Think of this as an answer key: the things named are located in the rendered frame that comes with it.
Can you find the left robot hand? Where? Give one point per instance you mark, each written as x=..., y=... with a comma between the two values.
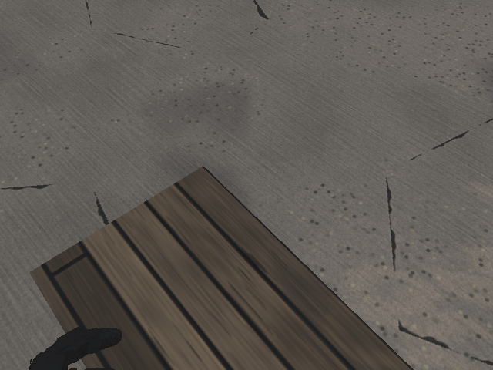
x=74, y=345

